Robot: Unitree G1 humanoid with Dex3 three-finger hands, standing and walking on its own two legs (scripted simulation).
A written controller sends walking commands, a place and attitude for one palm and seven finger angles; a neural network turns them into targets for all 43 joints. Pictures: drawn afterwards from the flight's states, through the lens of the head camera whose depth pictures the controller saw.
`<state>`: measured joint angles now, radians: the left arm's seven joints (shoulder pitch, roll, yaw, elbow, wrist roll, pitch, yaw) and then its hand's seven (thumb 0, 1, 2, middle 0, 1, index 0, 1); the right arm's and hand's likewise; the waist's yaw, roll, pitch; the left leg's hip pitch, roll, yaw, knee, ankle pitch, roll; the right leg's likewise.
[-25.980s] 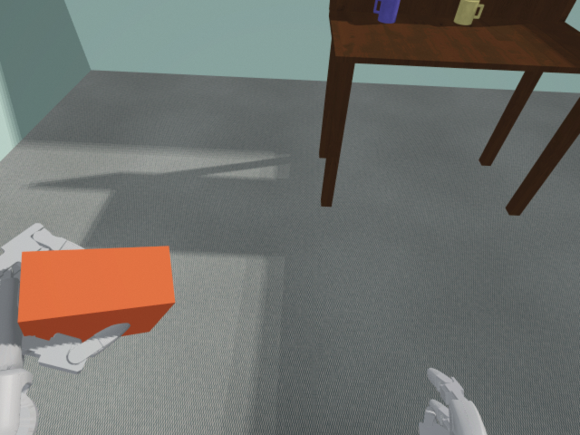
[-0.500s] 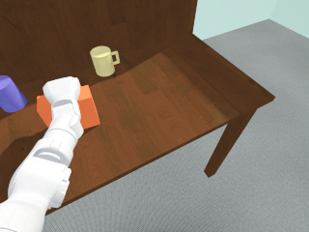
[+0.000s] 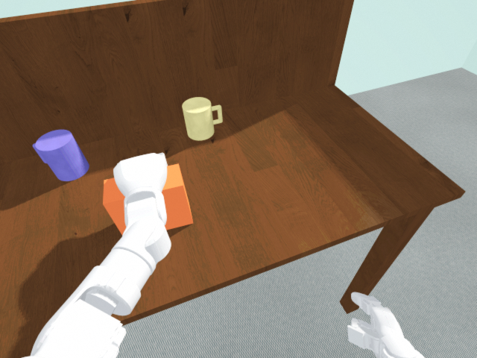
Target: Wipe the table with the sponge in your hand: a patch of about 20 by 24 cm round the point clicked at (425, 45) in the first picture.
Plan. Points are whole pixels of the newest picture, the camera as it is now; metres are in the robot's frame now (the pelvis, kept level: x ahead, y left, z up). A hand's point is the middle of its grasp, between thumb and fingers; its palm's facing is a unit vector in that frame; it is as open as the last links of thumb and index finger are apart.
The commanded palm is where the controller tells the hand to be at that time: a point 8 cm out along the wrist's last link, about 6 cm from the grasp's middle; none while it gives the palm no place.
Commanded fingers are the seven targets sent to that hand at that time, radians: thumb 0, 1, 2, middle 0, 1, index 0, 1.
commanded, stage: wipe back along the third lane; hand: left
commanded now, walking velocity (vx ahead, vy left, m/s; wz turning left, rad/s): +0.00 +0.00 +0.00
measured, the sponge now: (154, 209) +0.38 +0.22 +0.03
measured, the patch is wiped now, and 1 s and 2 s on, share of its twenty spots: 1.00 1.00 1.00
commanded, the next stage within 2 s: slide back across to the middle lane in 0.92 s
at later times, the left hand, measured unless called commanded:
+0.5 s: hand (156, 221) +0.32 +0.18 +0.07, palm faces +0.06 -0.07 -1.00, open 9.7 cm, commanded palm +0.27 +0.17 +0.10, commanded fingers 0.00 0.10 1.30 -1.20 -1.60 -1.20 -1.60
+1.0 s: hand (164, 242) +0.28 +0.16 +0.07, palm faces +0.07 -0.06 -1.00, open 9.7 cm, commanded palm +0.24 +0.14 +0.10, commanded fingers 0.00 0.10 1.30 -1.20 -1.60 -1.20 -1.60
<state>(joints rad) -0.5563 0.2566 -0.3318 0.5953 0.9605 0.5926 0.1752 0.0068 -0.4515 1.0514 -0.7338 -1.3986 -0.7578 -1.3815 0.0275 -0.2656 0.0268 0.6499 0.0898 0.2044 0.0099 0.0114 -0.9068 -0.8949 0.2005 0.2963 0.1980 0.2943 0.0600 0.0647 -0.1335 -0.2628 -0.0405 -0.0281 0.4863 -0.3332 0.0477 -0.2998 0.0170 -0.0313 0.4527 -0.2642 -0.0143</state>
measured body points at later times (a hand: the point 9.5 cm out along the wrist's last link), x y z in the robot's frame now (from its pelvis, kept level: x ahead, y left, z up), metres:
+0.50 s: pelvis -0.02 -0.01 +0.00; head -0.04 -0.04 +0.45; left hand +0.31 +0.18 +0.13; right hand +0.19 -0.23 -0.09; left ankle -0.06 +0.09 -0.74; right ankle -0.03 -0.12 -0.74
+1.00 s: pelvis -0.04 -0.03 +0.00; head -0.07 -0.08 +0.45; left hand +0.27 +0.16 +0.12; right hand +0.19 -0.25 -0.09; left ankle -0.06 +0.09 -0.74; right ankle -0.03 -0.12 -0.74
